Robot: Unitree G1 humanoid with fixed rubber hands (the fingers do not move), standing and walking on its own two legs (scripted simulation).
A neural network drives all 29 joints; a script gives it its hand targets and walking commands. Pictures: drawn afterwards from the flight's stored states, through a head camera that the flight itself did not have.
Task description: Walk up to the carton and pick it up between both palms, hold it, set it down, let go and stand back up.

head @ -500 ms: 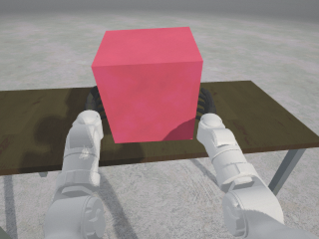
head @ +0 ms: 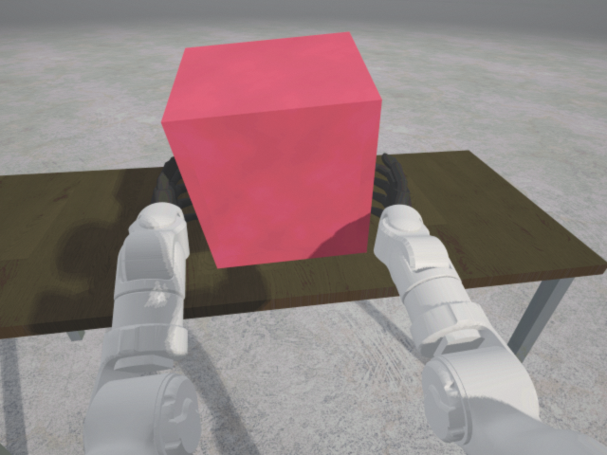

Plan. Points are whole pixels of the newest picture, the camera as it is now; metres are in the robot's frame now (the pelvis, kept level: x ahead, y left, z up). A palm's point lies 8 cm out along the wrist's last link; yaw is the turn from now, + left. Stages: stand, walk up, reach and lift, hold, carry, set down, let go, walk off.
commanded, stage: hold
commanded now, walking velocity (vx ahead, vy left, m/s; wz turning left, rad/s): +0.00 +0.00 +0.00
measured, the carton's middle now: (280, 155) +0.43 +0.02 +0.26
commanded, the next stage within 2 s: none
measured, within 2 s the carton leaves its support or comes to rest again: neither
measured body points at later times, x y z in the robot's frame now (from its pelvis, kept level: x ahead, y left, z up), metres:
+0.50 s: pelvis -0.01 +0.00 +0.00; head -0.10 +0.02 +0.44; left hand +0.36 +0.18 +0.21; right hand +0.38 -0.12 +0.24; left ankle +0.06 +0.12 -0.75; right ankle -0.01 -0.11 -0.75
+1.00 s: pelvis -0.01 +0.00 +0.00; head -0.10 +0.02 +0.44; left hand +0.36 +0.16 +0.23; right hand +0.37 -0.14 +0.21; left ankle +0.06 +0.12 -0.75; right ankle -0.01 -0.11 -0.75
